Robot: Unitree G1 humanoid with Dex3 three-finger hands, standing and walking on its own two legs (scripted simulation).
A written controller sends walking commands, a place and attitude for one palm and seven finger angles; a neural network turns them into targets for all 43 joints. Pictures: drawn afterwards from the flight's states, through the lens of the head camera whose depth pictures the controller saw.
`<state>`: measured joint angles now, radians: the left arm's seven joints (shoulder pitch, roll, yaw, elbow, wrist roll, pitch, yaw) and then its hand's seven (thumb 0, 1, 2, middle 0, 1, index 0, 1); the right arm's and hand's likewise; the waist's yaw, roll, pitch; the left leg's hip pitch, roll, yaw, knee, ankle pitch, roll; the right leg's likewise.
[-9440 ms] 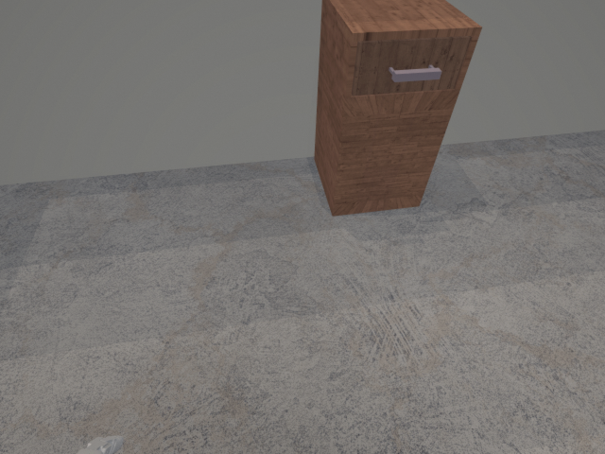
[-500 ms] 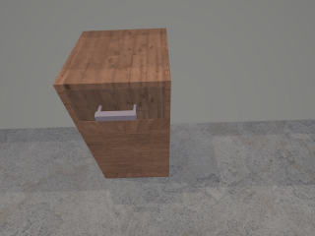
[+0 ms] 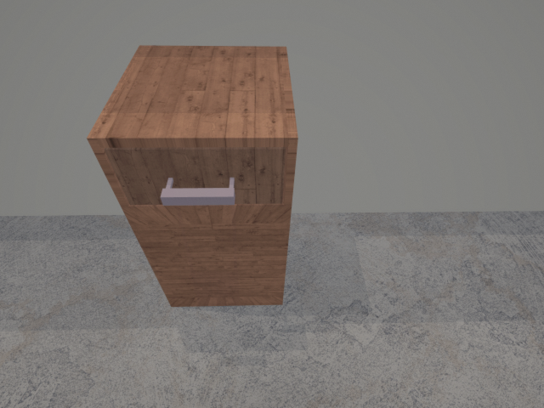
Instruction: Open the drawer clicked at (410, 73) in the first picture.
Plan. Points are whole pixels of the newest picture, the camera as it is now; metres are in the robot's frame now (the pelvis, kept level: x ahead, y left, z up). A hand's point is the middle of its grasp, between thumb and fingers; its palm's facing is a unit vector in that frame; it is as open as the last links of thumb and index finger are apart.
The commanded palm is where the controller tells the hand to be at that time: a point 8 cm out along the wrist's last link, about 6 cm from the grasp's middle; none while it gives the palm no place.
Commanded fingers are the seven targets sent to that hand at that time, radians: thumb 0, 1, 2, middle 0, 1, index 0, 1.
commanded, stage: raise the hand with hooked fingers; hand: left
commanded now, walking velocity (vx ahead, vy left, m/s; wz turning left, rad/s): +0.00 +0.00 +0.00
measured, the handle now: (200, 189) +0.57 +0.20 -0.07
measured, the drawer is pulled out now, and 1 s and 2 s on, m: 0.00 0.00 0.00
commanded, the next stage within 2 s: move the hooked fingers above the handle in 2.00 s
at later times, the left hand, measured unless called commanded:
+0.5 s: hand (155, 396) +0.16 +0.18 -0.07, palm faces -0.12 -0.25 -0.96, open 8.4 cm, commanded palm +0.14 +0.22 -0.01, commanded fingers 0.00 0.41 0.69 -0.23 -0.62 -0.23 -0.62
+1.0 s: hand (136, 343) +0.21 +0.21 -0.01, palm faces -0.05 -0.12 -0.99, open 11.3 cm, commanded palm +0.19 +0.22 +0.05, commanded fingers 0.00 -0.17 0.44 -0.28 -0.99 -0.28 -0.99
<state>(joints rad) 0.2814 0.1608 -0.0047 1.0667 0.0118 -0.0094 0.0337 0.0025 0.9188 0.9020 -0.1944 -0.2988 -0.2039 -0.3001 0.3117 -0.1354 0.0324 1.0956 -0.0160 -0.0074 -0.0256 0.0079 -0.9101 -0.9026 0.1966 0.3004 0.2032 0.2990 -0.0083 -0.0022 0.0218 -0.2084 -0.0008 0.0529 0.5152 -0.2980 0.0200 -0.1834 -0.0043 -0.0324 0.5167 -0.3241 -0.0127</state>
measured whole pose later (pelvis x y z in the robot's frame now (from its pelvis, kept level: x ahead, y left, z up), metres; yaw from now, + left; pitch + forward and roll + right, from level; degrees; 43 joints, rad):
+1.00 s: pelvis -0.03 -0.02 -0.02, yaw -1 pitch +6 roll +2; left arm 0.27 0.37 -0.06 0.02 0.98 0.06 0.28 0.00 0.05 0.54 -0.28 -0.85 -0.28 -0.85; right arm 0.19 -0.24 0.01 0.61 -0.04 0.09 -0.04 0.01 -0.90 -0.90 0.20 0.30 0.21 0.30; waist 0.04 0.05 -0.06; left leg -0.47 0.02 0.06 0.69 -0.33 -0.01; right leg -0.48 0.00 -0.03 0.75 -0.39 -0.05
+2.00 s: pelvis -0.01 +0.00 +0.00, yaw +1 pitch +3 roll +0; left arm -0.06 0.44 -0.06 0.08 0.96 0.02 0.15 0.00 -0.49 0.30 -0.32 -1.20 -0.33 -1.20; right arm 0.16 -0.26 -0.02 0.65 0.00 0.11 -0.02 0.01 -0.91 -0.90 0.20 0.30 0.20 0.30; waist 0.08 0.07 -0.01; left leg -0.31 -0.02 0.04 0.51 -0.26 0.03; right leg -0.29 -0.02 -0.04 0.53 -0.30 -0.01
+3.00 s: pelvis -0.01 -0.01 -0.01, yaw +0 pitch +12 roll +0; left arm -0.61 0.39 -0.10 0.84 1.05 0.04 0.28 0.00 -0.48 0.30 -0.31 -1.20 -0.32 -1.20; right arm 0.29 -0.25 -0.06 0.70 0.01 0.11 -0.02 0.01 -0.91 -0.90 0.20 0.30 0.20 0.30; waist -0.04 0.05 -0.10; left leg -0.54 0.01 0.05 0.65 -0.32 0.02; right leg -0.52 0.00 -0.04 0.66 -0.35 -0.02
